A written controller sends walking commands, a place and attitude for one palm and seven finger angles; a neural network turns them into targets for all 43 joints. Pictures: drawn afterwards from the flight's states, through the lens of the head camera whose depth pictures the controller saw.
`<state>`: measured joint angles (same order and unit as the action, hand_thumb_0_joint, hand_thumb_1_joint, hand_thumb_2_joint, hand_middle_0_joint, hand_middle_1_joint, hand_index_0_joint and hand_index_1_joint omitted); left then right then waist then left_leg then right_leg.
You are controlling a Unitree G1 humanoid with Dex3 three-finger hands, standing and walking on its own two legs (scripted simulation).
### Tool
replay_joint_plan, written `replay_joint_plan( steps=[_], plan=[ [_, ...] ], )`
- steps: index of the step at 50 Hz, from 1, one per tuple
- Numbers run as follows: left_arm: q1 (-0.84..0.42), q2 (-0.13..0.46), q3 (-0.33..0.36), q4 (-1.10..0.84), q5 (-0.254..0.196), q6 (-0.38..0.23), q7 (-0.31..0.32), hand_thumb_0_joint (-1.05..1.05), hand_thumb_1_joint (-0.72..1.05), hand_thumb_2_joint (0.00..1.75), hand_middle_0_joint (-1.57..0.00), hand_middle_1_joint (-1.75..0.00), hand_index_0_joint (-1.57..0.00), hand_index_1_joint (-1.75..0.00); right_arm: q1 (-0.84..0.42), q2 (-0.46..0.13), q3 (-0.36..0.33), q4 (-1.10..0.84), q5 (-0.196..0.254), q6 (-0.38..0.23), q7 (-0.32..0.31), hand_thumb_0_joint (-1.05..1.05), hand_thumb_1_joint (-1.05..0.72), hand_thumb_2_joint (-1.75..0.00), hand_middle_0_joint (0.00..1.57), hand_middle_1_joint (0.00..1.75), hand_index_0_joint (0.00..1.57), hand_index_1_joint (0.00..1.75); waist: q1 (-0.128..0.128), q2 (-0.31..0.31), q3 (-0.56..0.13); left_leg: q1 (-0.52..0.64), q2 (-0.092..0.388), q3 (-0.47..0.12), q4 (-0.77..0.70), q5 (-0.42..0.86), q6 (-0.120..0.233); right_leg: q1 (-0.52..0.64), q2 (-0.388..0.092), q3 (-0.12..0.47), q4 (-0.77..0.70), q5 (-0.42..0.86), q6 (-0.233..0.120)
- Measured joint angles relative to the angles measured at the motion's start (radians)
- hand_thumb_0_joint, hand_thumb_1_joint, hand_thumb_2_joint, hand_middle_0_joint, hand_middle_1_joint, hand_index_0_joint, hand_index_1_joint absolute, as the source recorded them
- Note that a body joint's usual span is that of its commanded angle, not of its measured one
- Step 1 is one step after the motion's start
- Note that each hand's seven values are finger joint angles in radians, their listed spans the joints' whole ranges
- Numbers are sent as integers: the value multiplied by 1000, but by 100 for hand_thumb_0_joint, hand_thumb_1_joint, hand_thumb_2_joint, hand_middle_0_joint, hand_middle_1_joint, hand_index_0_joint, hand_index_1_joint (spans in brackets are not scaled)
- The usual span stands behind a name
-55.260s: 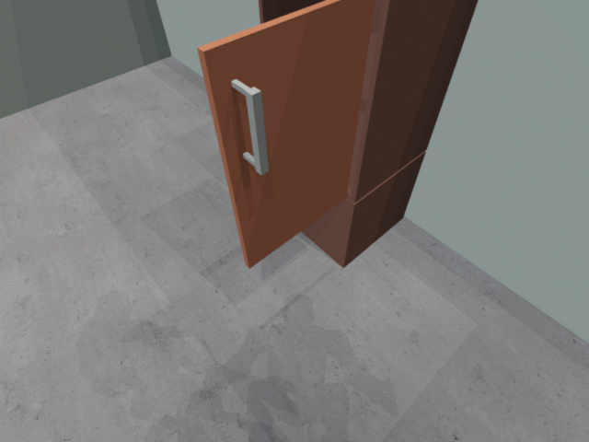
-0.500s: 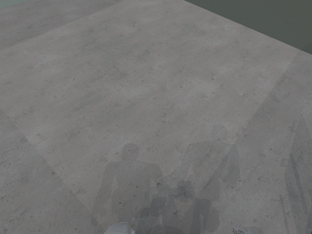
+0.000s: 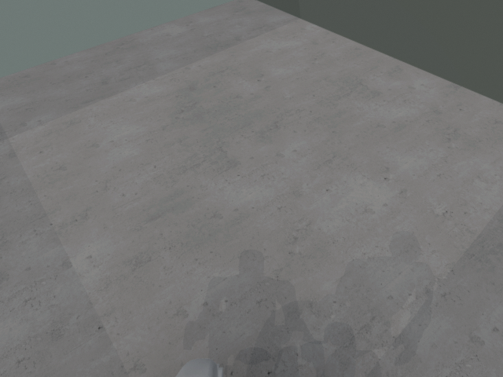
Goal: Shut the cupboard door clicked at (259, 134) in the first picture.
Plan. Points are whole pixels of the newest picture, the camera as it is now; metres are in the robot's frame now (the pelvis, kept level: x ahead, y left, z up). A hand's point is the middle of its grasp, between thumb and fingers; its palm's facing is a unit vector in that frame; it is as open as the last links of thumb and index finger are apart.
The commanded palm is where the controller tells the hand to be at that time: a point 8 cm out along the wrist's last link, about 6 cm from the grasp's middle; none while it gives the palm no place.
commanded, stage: walk to a spot facing it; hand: left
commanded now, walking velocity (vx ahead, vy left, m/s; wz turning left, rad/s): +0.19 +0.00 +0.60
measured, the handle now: out of the picture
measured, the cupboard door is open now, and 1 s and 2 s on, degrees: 31 31 31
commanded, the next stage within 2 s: turn to face it in 0.04 s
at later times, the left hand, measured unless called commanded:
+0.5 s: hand out of the picture +0.15 +0.23 -0.18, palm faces +0.08 -0.98 -0.19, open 7.4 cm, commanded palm none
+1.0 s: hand (157, 281) +0.34 +0.23 -0.18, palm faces -0.28 -0.94 -0.22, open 7.4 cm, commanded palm none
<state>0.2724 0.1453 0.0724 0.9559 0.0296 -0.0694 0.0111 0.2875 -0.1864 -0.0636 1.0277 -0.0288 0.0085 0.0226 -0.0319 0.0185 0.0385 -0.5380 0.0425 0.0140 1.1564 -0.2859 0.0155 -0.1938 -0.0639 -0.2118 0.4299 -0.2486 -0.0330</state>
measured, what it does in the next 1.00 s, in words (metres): walks ahead, turning right: left foot, then right foot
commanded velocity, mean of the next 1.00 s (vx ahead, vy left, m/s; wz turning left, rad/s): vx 0.01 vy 0.00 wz -0.47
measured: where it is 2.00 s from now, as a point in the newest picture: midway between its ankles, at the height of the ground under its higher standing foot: outside the picture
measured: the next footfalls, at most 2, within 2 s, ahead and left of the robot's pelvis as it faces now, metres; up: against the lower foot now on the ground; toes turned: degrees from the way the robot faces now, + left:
left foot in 0.24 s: +0.23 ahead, +0.15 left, +0.00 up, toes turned +12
right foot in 0.64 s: +0.20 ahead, -0.07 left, +0.00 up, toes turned -12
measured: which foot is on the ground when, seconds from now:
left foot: up 0.00-0.22, down 0.24-0.64, up 0.66-0.98, down 1.00-1.00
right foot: down 0.00-0.24, up 0.26-0.62, down 0.64-1.00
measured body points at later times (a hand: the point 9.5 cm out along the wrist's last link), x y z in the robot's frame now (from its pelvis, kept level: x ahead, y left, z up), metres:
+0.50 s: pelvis +0.14 +0.05 -0.01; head +0.17 +0.05 +0.44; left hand +0.15 +0.29 -0.17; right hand +0.27 -0.16 -0.15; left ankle +0.19 +0.14 -0.74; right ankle +0.13 -0.08 -0.70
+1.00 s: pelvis +0.20 +0.06 -0.01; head +0.24 +0.06 +0.43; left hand +0.35 +0.28 -0.16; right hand +0.20 -0.22 -0.14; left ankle +0.25 +0.18 -0.75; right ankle +0.16 -0.07 -0.74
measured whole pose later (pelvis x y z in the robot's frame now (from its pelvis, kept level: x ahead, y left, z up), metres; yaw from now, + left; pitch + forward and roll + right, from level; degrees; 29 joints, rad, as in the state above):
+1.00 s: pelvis +0.20 +0.06 -0.01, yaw -19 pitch +2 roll -1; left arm 0.20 0.23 0.07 0.89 0.02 0.05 -0.01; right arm 0.18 -0.24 -0.04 0.88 -0.01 0.03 -0.02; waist 0.00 -0.02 0.05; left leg -0.32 0.04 0.01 0.57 -0.29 -0.05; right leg -0.32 0.05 0.11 0.57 -0.28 0.01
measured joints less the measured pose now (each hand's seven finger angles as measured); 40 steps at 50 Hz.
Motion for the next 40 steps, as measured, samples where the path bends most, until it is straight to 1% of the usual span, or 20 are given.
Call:
replay_joint_plan(
  steps=[3, 6, 9, 11, 12, 13, 14, 16, 18, 20, 24, 27, 30, 31, 32, 33, 35, 37, 38, 40],
  plan=[
    [27, 8, -6, 21, 0, -5, -2, -1, 95, 90, -20, -30, -20, -30, -42, -2, 0, -26, 0, 8, 7, 0, -91, -89, 20, 30, 20, 30, 6, -13, 17, -49, 22, 26, -111, 24, -13, 62, -7, -44, -49, -13, 10],
    [52, 8, -16, 38, 0, -3, -5, 0, 94, 90, -20, -30, -20, -30, -97, -9, 6, -50, 1, 14, 17, 0, -91, -89, 20, 30, 20, 30, 21, -19, 47, -58, 27, 55, -256, 41, -12, 114, -15, -84, -57, -46, 28],
    [78, 9, -24, 53, 0, 6, -5, 0, 93, 90, -20, -30, -20, -30, -160, -17, 14, -76, 1, 15, 22, 0, -91, -89, 20, 30, 20, 30, 44, -29, 79, -28, 14, 87, -392, 45, 1, 152, -34, -111, -22, -101, 54],
    [104, 10, -30, 66, -4, 14, -3, 0, 92, 90, -20, -30, -20, -30, -194, -21, 22, -94, -1, -1, 17, 0, -91, -89, 20, 30, 20, 30, 59, -39, 92, 33, -9, 102, -500, 104, 17, 162, -57, -111, 44, -155, 73],
    [127, 4, -34, 71, -7, 21, -1, 0, 92, 90, -20, -30, -20, -30, -202, -29, 29, -107, -4, -14, 15, 0, -91, -89, 20, 30, 20, 30, 68, -26, 85, 75, -3, 99, -553, 204, 33, 144, -60, -99, 116, -185, 77],
    [144, -1, -40, 79, -13, 31, 1, 0, 92, 90, -20, -30, -20, -30, -209, -36, 32, -117, -6, -28, 9, 0, -91, -89, 20, 30, 20, 30, 73, -9, 73, 92, 8, 96, -553, 171, 47, 98, -56, -67, 239, -240, 74],
    [140, 5, -44, 88, -15, 44, 6, 0, 92, 90, -20, -30, -20, -30, -224, -27, 33, -120, -4, -37, -1, 0, -91, -89, 20, 30, 20, 30, 73, -22, 80, 90, 1, 105, -511, 112, 56, 48, -57, -5, 373, -296, 61],
    [115, 15, -43, 100, -18, 70, 16, 0, 91, 90, -20, -30, -20, -30, -239, -10, 48, -121, -1, -41, -18, 0, -91, -89, 20, 30, 20, 30, 89, -43, 89, 107, -2, 131, -477, 50, 61, -52, -32, 110, 582, -340, 47],
    [86, 14, -37, 102, -16, 92, 14, 0, 91, 90, -20, -30, -19, -30, -243, 3, 58, -119, -2, -34, -29, 0, -91, -89, 20, 30, 20, 30, 96, -40, 82, 139, 3, 152, -502, 48, 52, -134, -15, 154, 671, -315, 45],
    [60, 11, -28, 87, -11, 105, 3, 0, 91, 90, -20, -30, -19, -30, -241, 16, 64, -113, -5, -23, -35, 0, -91, -89, 20, 30, 20, 30, 97, -30, 71, 168, 9, 170, -542, 56, 53, -192, -11, 165, 666, -274, 45],
    [19, 8, -11, 42, -5, 119, -14, 0, 91, 90, -20, -30, -19, -30, -220, 34, 64, -95, -7, 1, -36, 0, -90, -89, 20, 30, 20, 30, 87, 0, 47, 209, 35, 201, -595, 61, 48, -242, 1, 146, 552, -211, 51],
    [-5, 11, 2, 9, -2, 121, -22, 0, 91, 90, -20, -30, -19, -30, -197, 32, 44, -89, -2, 12, -38, -1, -91, -89, 21, 30, 21, 30, 73, 20, 38, 227, 57, 229, -595, 44, 36, -231, 11, 126, 444, -159, 54],
    [-21, 21, 11, -19, 1, 118, -27, 0, 91, 90, -20, -30, -19, -30, -175, 10, 27, -86, -3, 23, -35, -1, -91, -89, 21, 30, 21, 30, 60, 30, 31, 230, 81, 261, -553, 6, 20, -182, 23, 109, 319, -92, 52],
    [-24, 28, 14, -29, 2, 115, -29, 0, 91, 90, -20, -30, -19, -30, -165, 2, 22, -85, -3, 26, -34, -1, -91, -89, 21, 30, 21, 30, 58, 27, 27, 227, 87, 273, -528, -13, 13, -157, 26, 109, 266, -54, 48],
    [-25, 36, 15, -39, 3, 109, -29, 0, 91, 90, -20, -30, -19, -30, -153, -6, 17, -86, -1, 30, -32, -1, -91, -89, 21, 30, 21, 30, 58, 21, 21, 217, 93, 286, -496, -35, 5, -137, 29, 120, 221, -57, 29],
    [-34, 35, 15, -40, 7, 103, -26, 0, 91, 90, -20, -30, -19, -30, -147, -20, 9, -84, 2, 35, -31, -1, -91, -89, 21, 30, 21, 30, 59, 31, 21, 199, 98, 272, -451, -90, -11, -144, 42, 127, 229, -80, 12],
    [-47, 32, 7, -46, 5, 91, -18, 0, 91, 90, -20, -30, -19, -30, -141, -46, -1, -81, 4, 53, -34, -1, -91, -89, 21, 30, 21, 30, 60, 43, 26, 136, 60, 169, -295, -210, -35, -153, 58, 143, 233, -88, -6],
    [-51, 34, 4, -51, 1, 86, -9, 0, 91, 90, -20, -30, -19, -30, -139, -60, -4, -82, 7, 60, -38, 0, -91, -89, 20, 30, 20, 30, 57, 35, 33, 80, 18, 90, -141, -214, -54, -139, 67, 169, 194, -59, -8],
    [-52, 37, 2, -52, -1, 88, -6, 0, 91, 90, -20, -30, -19, -30, -137, -64, -4, -84, 8, 58, -38, 0, -91, -89, 20, 30, 20, 30, 54, 28, 35, 64, 7, 68, -100, -196, -62, -128, 72, 182, 168, -45, -8],
    [-53, 46, 0, -52, -3, 93, -4, 0, 91, 90, -20, -30, -19, -30, -131, -67, -3, -91, 9, 54, -39, 0, -91, -89, 20, 30, 20, 30, 46, 12, 33, 51, -1, 43, -86, -163, -75, -109, 79, 205, 121, -22, -7]
  ],
)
